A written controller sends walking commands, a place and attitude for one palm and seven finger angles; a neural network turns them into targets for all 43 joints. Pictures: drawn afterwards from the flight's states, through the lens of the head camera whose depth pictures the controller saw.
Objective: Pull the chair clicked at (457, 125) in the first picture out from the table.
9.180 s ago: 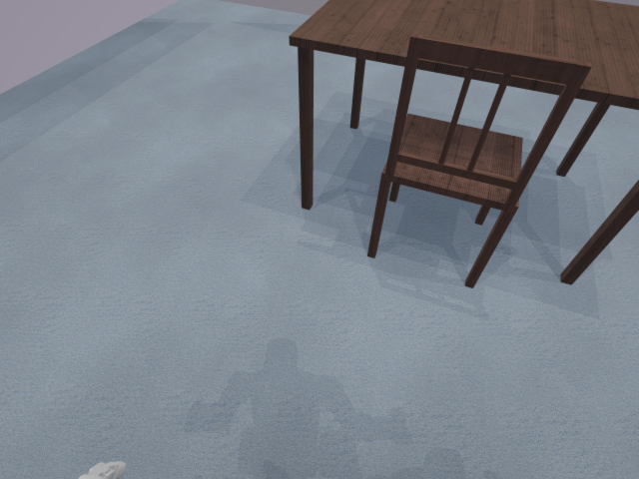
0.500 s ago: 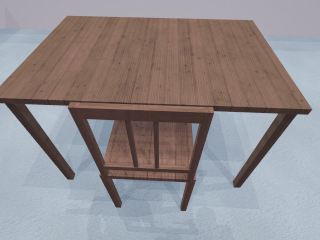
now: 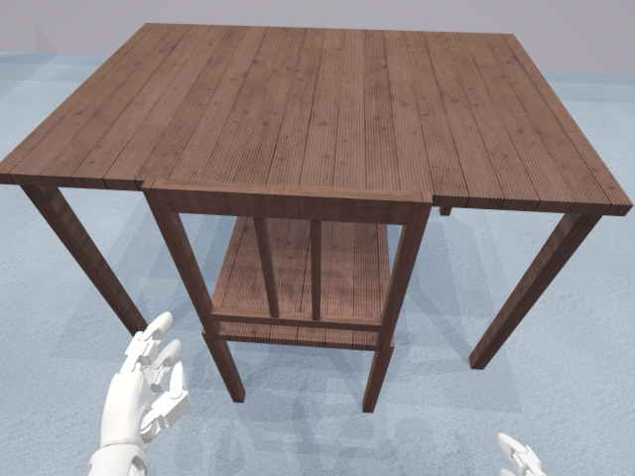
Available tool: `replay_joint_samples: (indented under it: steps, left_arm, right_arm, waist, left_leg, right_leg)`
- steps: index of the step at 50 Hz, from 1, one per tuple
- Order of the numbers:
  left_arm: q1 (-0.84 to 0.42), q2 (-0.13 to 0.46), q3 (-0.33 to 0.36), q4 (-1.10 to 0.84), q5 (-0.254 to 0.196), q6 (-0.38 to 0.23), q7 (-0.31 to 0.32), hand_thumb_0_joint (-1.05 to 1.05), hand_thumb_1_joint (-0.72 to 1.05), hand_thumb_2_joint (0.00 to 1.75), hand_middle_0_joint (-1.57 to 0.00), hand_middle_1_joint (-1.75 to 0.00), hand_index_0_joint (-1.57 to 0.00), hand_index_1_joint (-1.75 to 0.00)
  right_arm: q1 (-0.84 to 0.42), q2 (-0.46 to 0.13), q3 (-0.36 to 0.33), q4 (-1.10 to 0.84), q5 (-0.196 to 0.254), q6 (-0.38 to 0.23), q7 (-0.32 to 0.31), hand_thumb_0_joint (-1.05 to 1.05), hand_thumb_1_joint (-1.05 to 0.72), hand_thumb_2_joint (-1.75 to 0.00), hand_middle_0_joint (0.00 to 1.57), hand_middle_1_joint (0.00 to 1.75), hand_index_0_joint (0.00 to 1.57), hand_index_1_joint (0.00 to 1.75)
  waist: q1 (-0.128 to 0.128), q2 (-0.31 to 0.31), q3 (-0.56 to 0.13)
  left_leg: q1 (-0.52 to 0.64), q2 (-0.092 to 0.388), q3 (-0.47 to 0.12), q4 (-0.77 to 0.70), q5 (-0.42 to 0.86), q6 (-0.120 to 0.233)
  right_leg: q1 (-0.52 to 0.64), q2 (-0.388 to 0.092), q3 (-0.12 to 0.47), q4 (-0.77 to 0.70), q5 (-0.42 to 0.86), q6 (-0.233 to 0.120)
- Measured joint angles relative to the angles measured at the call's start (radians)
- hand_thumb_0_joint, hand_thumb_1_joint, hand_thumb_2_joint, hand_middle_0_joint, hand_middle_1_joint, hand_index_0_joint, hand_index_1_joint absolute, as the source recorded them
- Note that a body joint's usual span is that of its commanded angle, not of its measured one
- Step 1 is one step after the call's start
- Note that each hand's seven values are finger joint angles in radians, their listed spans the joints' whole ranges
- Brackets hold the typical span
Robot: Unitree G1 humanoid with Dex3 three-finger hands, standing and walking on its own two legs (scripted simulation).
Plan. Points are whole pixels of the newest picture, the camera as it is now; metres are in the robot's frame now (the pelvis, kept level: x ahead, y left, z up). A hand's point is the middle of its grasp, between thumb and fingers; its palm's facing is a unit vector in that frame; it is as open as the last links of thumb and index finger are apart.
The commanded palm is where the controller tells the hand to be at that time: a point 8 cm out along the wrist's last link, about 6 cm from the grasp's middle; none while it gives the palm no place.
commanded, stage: raise the hand toward the chair's back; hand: left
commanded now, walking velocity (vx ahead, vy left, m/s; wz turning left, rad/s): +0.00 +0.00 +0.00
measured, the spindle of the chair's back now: (268, 271) +0.47 +0.10 -0.07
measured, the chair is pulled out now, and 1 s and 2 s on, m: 0.00 0.00 0.00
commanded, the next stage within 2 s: aim the fingers beside a spindle in 1.88 s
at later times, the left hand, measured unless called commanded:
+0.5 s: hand (187, 430) +0.20 +0.17 -0.04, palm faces -0.10 -0.99 -0.03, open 11.8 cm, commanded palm +0.17 +0.23 -0.03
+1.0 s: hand (161, 409) +0.22 +0.20 -0.02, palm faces -0.04 -1.00 -0.05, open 15.9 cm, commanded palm +0.20 +0.26 -0.02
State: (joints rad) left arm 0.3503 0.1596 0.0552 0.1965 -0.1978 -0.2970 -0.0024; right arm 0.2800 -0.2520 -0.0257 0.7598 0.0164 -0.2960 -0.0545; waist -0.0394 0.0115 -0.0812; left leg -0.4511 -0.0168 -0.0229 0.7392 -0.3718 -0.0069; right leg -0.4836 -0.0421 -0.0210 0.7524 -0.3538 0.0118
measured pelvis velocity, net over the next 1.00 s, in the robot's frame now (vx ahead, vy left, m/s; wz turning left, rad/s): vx -0.01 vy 0.01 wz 0.00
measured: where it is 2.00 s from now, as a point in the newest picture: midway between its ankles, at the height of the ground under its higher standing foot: outside the picture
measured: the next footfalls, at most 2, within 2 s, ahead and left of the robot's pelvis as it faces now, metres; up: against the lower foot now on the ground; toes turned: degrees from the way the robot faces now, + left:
none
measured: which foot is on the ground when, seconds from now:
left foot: down 0.00-1.00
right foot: down 0.00-1.00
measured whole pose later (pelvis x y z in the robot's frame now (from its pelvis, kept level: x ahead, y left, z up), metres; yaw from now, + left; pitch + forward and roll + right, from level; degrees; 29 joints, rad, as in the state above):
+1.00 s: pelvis -0.01 +0.01 -0.06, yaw +0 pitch +16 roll -3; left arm 0.40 0.26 0.17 -0.04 -0.25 -0.38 -0.26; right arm 0.20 -0.23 -0.01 0.50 0.03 -0.20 -0.06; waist -0.02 0.00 -0.15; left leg -0.90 0.00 -0.06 1.19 -0.56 0.00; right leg -0.89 -0.02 -0.05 1.11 -0.50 0.02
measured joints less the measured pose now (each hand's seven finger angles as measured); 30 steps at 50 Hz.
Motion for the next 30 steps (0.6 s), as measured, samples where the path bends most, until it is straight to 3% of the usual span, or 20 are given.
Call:
replay_joint_samples:
  steps: [4, 6, 8, 12, 15, 18, 22, 26, 30]
  left_arm:
    - [-0.037, -0.02, 0.014, 0.021, 0.001, -0.261, -0.206, 0.01, 0.76, 0.83, -0.18, -0.28, -0.18, -0.27]
    - [-0.014, -0.012, 0.014, 0.019, 0.008, -0.291, -0.274, 0.01, 0.71, 0.81, -0.18, -0.27, -0.18, -0.27]
    - [0.029, -0.002, 0.015, -0.002, 0.002, -0.258, -0.297, 0.01, 0.66, 0.79, -0.18, -0.26, -0.18, -0.26]
    - [0.143, 0.022, 0.04, -0.124, -0.011, -0.188, -0.245, 0.01, 0.57, 0.75, -0.17, -0.25, -0.17, -0.25]
    - [0.177, 0.049, 0.06, -0.221, -0.021, -0.211, -0.226, 0.02, 0.49, 0.73, -0.16, -0.24, -0.16, -0.24]
    - [0.14, 0.064, 0.064, -0.269, -0.036, -0.224, -0.261, 0.02, 0.42, 0.7, -0.15, -0.23, -0.15, -0.23]
    - [0.069, 0.073, 0.059, -0.273, -0.047, -0.137, -0.323, 0.01, 0.33, 0.66, -0.14, -0.21, -0.14, -0.21]
    - [0.054, 0.077, 0.079, -0.259, -0.062, -0.034, -0.324, 0.01, 0.24, 0.62, -0.13, -0.2, -0.13, -0.2]
    - [0.08, 0.075, 0.11, -0.263, -0.072, -0.04, -0.285, 0.01, 0.14, 0.58, -0.13, -0.19, -0.13, -0.18]
  right_arm:
    - [-0.092, -0.015, -0.037, -0.139, -0.005, -0.004, 0.053, 0.01, -0.92, -0.9, 0.2, 0.29, 0.2, 0.3]
    - [-0.124, -0.019, -0.049, -0.208, 0.001, 0.014, 0.064, 0.01, -0.91, -0.9, 0.2, 0.29, 0.2, 0.3]
    - [-0.146, -0.021, -0.056, -0.263, 0.009, 0.037, 0.062, 0.01, -0.91, -0.9, 0.2, 0.29, 0.2, 0.3]
    - [-0.163, -0.008, -0.048, -0.318, 0.006, 0.061, 0.045, 0.01, -0.91, -0.9, 0.2, 0.29, 0.2, 0.3]
    - [-0.163, 0.01, -0.021, -0.304, -0.002, 0.063, 0.033, 0.01, -0.91, -0.9, 0.2, 0.29, 0.2, 0.3]
    - [-0.162, 0.029, 0.014, -0.267, -0.004, 0.063, 0.028, 0.01, -0.91, -0.9, 0.2, 0.29, 0.2, 0.3]
    - [-0.145, 0.068, 0.046, -0.228, 0.009, 0.084, 0.018, 0.01, -0.91, -0.9, 0.2, 0.3, 0.21, 0.3]
    - [-0.103, 0.095, 0.05, -0.212, 0.016, 0.11, 0.007, 0.01, -0.91, -0.9, 0.21, 0.3, 0.21, 0.3]
    - [-0.057, 0.088, 0.033, -0.202, 0.016, 0.111, -0.001, 0.01, -0.91, -0.9, 0.21, 0.3, 0.21, 0.3]
  waist:
    - [0.006, -0.039, -0.058]
    - [0.016, -0.057, -0.071]
    - [0.029, -0.07, -0.072]
    - [0.058, -0.063, -0.061]
    - [0.076, -0.044, -0.06]
    - [0.084, -0.017, -0.057]
    - [0.076, 0.006, -0.055]
    - [0.051, 0.015, -0.056]
    - [0.033, 0.012, -0.064]
  left_leg:
    - [-0.203, 0.012, 0.019, 0.21, -0.087, -0.006]
    - [-0.283, 0.016, 0.021, 0.3, -0.11, -0.008]
    - [-0.343, 0.018, 0.015, 0.374, -0.156, -0.012]
    - [-0.421, 0.025, -0.019, 0.468, -0.199, -0.02]
    - [-0.471, 0.027, -0.052, 0.512, -0.213, -0.023]
    - [-0.515, 0.025, -0.075, 0.542, -0.217, -0.024]
    - [-0.538, 0.025, -0.073, 0.543, -0.211, -0.021]
    - [-0.519, 0.027, -0.052, 0.509, -0.199, -0.012]
    - [-0.493, 0.027, -0.036, 0.475, -0.19, -0.005]
  right_leg:
    - [-0.215, 0.012, 0.022, 0.212, -0.076, -0.005]
    - [-0.298, 0.017, 0.026, 0.304, -0.113, -0.008]
    - [-0.355, 0.019, 0.021, 0.373, -0.144, -0.01]
    - [-0.412, 0.025, -0.011, 0.441, -0.179, -0.019]
    - [-0.441, 0.027, -0.044, 0.461, -0.19, -0.025]
    - [-0.469, 0.027, -0.066, 0.472, -0.191, -0.026]
    - [-0.491, 0.027, -0.064, 0.469, -0.181, -0.021]
    - [-0.481, 0.028, -0.043, 0.44, -0.166, -0.013]
    - [-0.462, 0.028, -0.028, 0.41, -0.154, -0.007]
